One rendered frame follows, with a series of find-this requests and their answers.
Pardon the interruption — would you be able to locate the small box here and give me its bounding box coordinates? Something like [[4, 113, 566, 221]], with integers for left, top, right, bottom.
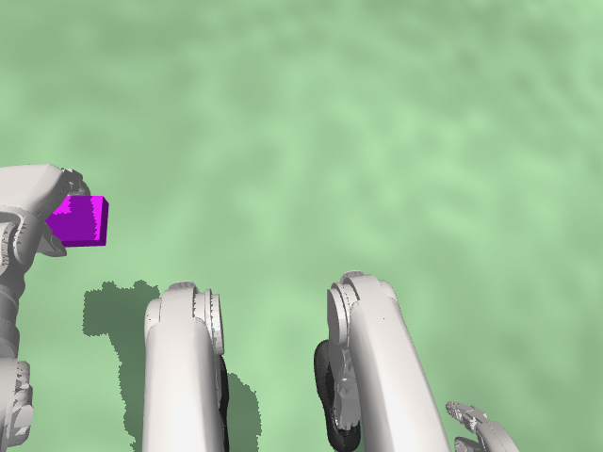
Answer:
[[45, 196, 109, 248]]

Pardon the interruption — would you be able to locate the right robot foot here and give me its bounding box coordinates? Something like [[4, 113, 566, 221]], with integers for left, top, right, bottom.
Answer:
[[314, 339, 361, 452]]

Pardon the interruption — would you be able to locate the left robot hand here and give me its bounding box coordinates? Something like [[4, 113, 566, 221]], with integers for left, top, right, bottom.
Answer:
[[0, 164, 90, 257]]

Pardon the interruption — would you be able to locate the left robot arm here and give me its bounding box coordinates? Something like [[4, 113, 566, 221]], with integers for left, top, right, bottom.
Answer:
[[0, 206, 43, 452]]

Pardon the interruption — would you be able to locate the right robot hand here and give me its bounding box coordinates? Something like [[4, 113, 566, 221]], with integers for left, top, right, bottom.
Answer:
[[446, 402, 521, 452]]

